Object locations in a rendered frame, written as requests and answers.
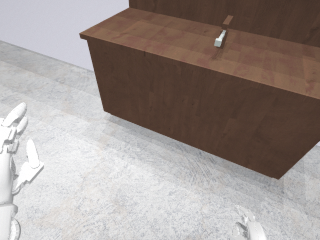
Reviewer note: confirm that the robot left forearm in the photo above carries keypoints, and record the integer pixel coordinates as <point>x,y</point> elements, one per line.
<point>10,228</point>

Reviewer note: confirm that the left robot hand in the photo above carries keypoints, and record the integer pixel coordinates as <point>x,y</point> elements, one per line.
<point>11,130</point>

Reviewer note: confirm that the right robot hand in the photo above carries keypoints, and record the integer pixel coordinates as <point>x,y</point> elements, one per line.
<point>253,229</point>

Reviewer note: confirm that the tap lever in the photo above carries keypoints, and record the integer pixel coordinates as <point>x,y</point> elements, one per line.
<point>218,41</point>

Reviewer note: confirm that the counter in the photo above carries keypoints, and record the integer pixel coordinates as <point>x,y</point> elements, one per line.
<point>253,101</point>

